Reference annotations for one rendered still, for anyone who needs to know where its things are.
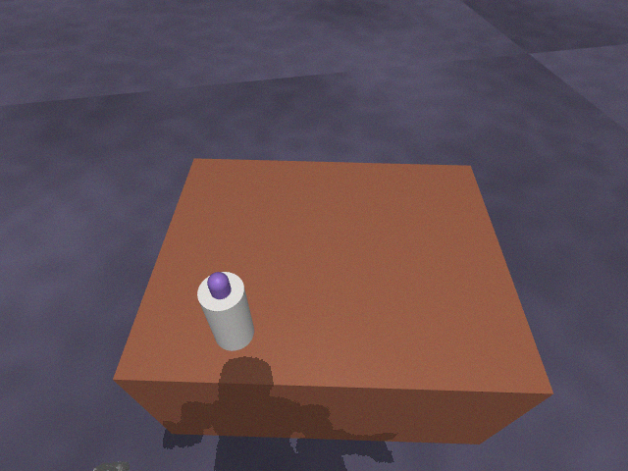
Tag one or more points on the bottle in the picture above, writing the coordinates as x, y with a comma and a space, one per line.
223, 300

